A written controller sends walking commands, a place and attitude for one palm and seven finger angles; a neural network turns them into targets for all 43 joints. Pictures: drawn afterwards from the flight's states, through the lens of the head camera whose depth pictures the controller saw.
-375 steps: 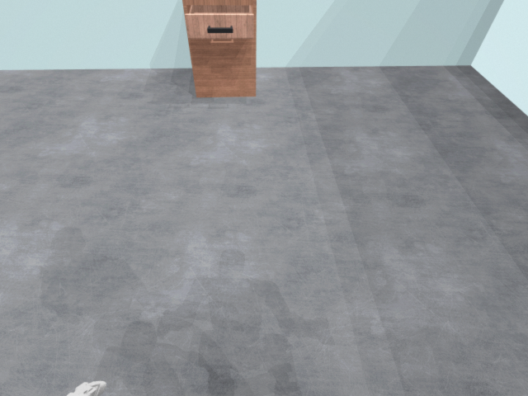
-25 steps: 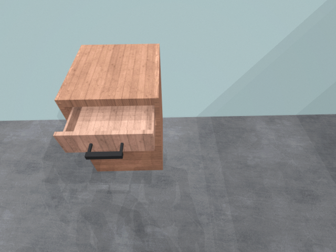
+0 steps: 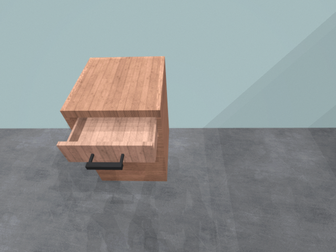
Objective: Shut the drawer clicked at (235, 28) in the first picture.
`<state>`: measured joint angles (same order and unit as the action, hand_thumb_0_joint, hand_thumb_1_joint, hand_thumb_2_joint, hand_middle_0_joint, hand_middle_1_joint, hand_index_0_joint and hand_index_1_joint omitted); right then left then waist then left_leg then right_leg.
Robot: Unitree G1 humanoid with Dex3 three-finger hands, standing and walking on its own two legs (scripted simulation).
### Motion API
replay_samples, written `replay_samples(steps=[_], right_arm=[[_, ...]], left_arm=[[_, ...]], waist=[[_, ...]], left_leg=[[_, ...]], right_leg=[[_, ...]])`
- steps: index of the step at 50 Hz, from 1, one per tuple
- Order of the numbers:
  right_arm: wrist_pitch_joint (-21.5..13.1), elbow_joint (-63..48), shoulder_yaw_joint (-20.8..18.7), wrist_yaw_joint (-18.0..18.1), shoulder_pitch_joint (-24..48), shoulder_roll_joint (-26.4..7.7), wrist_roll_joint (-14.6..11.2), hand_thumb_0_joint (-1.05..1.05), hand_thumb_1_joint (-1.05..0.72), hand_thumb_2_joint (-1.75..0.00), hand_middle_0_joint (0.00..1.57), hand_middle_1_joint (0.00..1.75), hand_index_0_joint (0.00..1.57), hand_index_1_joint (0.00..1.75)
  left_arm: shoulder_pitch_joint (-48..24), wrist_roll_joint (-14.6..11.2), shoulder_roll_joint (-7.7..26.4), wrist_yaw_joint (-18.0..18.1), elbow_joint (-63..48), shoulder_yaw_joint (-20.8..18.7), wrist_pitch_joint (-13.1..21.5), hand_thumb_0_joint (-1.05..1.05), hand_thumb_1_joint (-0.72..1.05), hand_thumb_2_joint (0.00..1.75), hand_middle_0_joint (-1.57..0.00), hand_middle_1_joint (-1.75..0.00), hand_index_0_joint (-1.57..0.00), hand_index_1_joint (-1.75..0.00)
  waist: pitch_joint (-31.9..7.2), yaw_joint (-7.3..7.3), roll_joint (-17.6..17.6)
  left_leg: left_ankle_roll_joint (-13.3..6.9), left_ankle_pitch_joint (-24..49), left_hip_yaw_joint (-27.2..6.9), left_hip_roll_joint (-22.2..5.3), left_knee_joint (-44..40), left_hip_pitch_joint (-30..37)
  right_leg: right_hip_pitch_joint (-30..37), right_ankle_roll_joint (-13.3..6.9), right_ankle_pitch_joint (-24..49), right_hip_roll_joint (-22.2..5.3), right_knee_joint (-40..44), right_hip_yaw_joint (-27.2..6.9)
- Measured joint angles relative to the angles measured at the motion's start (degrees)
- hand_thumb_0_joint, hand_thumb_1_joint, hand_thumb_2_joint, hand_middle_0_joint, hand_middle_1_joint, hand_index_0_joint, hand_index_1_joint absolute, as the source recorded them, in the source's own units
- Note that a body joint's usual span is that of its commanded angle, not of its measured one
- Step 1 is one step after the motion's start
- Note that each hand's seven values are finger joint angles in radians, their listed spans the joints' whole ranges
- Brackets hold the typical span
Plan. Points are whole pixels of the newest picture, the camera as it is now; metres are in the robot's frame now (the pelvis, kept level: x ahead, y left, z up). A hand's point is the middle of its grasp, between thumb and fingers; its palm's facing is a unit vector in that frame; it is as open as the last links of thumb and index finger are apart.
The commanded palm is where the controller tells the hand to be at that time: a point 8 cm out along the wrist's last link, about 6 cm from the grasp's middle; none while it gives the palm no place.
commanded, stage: shuffle to correct the standing spot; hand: left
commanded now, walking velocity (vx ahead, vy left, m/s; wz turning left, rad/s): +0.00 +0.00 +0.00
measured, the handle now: (105, 161) +0.49 +0.30 -0.23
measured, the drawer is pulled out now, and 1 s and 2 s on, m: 0.15 0.15 0.15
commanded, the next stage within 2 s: come to a stop and stand still in 0.44 s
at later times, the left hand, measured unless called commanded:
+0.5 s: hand out of the picture -0.02 +0.21 -0.18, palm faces +0.13 -0.97 -0.22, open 7.4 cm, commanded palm none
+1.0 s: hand out of the picture +0.05 +0.20 -0.17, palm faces +0.02 -0.98 -0.20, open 7.3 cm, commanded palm none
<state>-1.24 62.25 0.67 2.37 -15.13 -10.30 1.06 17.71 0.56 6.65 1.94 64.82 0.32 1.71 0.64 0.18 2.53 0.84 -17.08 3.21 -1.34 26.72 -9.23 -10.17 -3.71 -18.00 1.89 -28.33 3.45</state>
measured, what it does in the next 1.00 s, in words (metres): steps on the spot: left foot, then right foot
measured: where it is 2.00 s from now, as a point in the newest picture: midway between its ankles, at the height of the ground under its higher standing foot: outside the picture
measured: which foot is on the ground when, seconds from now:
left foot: down 0.00-0.16, up 0.18-0.48, down 0.50-1.00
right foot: down 0.00-0.50, up 0.52-0.74, down 0.76-1.00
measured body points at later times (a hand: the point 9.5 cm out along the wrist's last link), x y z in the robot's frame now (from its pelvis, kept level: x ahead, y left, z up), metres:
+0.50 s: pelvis +0.02 +0.04 -0.01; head +0.02 +0.03 +0.44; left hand -0.03 +0.27 -0.16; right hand +0.05 -0.19 -0.16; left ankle +0.06 +0.17 -0.74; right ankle -0.03 -0.07 -0.74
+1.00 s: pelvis +0.06 +0.03 +0.00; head +0.07 +0.02 +0.45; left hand +0.05 +0.25 -0.15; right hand +0.04 -0.16 -0.17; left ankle +0.06 +0.17 -0.74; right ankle +0.02 -0.02 -0.74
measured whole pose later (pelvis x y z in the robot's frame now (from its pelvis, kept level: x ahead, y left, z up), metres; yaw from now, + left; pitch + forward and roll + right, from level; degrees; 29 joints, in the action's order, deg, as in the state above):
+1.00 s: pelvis +0.06 +0.03 +0.00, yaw +0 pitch +0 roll +1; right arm -0.9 64.8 1.4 1.9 -18.6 -6.9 0.9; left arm 18.5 0.5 6.3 2.4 64.8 0.3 1.8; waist -0.2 0.7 0.9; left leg 1.1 -13.5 5.0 -1.9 25.4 -11.9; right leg -8.6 -5.3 -18.2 2.8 -26.4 4.7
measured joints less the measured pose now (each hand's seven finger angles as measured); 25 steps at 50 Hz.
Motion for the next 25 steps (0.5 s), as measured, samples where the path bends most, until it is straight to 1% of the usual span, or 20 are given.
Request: replay_samples(steps=[6, 8, 11, 14, 17, 20, 22, 24, 25], right_arm=[[0.4, 1.6, 0.4, -0.1, -1.0, 0.7, -0.1, 0.0, -0.92, -0.89, 0.19, 0.3, 0.2, 0.3], [0.8, 1.8, 0.4, -0.3, -1.6, 0.8, -0.1, 0.0, -0.92, -0.89, 0.19, 0.3, 0.2, 0.3], [1.5, 2.0, 0.1, -0.5, -2.4, 0.8, -0.1, 0.0, -0.91, -0.89, 0.19, 0.3, 0.2, 0.3], [2.1, 1.9, -0.2, -0.8, -2.5, 0.9, -0.1, 0.0, -0.91, -0.89, 0.19, 0.3, 0.2, 0.3], [2.4, 1.1, -0.6, -1.2, -1.8, 0.8, -0.2, 0.0, -0.91, -0.89, 0.19, 0.3, 0.2, 0.3], [2.3, -0.4, -1.0, -1.7, -0.9, 0.8, -0.2, 0.0, -0.91, -0.89, 0.19, 0.3, 0.2, 0.3], [2.2, -1.3, -1.2, -1.9, -0.4, 0.7, -0.1, 0.0, -0.91, -0.89, 0.19, 0.3, 0.2, 0.3], [1.7, -2.4, -1.3, -2.0, -0.4, 0.3, 0.0, 0.0, -0.91, -0.89, 0.19, 0.3, 0.2, 0.3], [1.3, -3.0, -1.4, -2.0, -0.7, -0.1, 0.2, 0.0, -0.91, -0.9, 0.19, 0.3, 0.2, 0.3]], left_arm=[[0.3, 0.1, -0.5, 0.1, 0.1, 0.0, 0.2, 0.01, 0.92, 0.9, -0.2, -0.3, -0.2, -0.3], [0.5, 0.1, -0.6, 0.1, -0.1, -0.2, 0.3, 0.01, 0.92, 0.9, -0.2, -0.3, -0.2, -0.3], [0.7, 0.4, -0.8, 0.1, -0.7, -0.8, 0.4, 0.01, 0.92, 0.9, -0.2, -0.3, -0.2, -0.3], [1.0, 0.7, -0.7, 0.3, -1.6, -1.5, 0.4, 0.01, 0.91, 0.9, -0.2, -0.3, -0.2, -0.3], [1.4, 0.9, -0.3, 0.4, -2.1, -2.2, 0.3, 0.01, 0.91, 0.9, -0.2, -0.3, -0.2, -0.3], [1.9, 0.9, 0.5, 0.2, -2.2, -2.7, -0.2, 0.01, 0.91, 0.9, -0.2, -0.3, -0.2, -0.3], [2.3, 0.9, 1.1, 0.1, -2.1, -3.1, -0.7, 0.01, 0.91, 0.9, -0.2, -0.3, -0.2, -0.3], [2.8, 0.9, 1.7, -0.1, -2.0, -3.3, -1.3, 0.01, 0.91, 0.9, -0.2, -0.3, -0.2, -0.3], [3.1, 1.0, 1.9, -0.2, -2.1, -3.4, -1.7, 0.01, 0.91, 0.9, -0.2, -0.3, -0.2, -0.3]], waist=[[0.2, -0.23, 0.0], [0.1, -0.31, 0.2], [0.1, -0.57, 0.4], [0.4, -1.37, -0.3], [1.1, -2.1, -1.4], [1.6, -2.44, -2.6], [1.6, -2.47, -3.2], [1.3, -2.26, -3.2], [0.9, -1.98, -2.7]], left_leg=[[0.8, -0.1, -0.4, -0.7, -0.3, 0.8], [0.4, -0.8, -0.7, -1.0, 0.8, 0.5], [-0.4, -4.3, -0.5, -1.1, 4.9, -1.4], [-0.8, -8.0, -0.2, -0.4, 10.9, -4.7], [-0.7, -8.3, 0.2, 0.1, 13.8, -7.7], [-0.5, -5.2, 0.3, 0.3, 12.0, -9.0], [-0.5, -1.8, 0.6, 0.3, 8.7, -8.5], [-0.5, 0.9, 1.1, 0.2, 4.2, -6.8], [-1.0, 2.4, 0.9, 0.0, 2.5, -6.3]], right_leg=[[1.0, -0.8, -0.1, 0.8, 0.7, 0.4], [1.4, -1.0, -0.3, 1.1, 0.8, 0.7], [1.8, -1.2, -0.6, 1.0, 0.9, 1.4], [2.4, -1.1, -0.3, 0.1, 1.6, 1.5], [3.3, -0.4, 0.3, -1.2, 2.6, 1.0], [3.7, 0.7, 0.2, -2.6, 2.5, 0.4], [3.6, 1.6, -0.7, -3.5, 1.2, 0.0], [2.8, 2.6, -2.5, -4.2, -1.7, -0.2], [1.9, 2.9, -4.0, -4.2, -4.1, -0.1]])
